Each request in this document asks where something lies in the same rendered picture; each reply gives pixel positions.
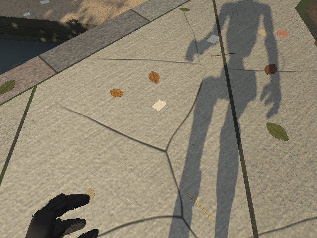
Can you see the robot left hand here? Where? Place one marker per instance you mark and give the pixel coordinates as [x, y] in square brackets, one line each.
[45, 225]

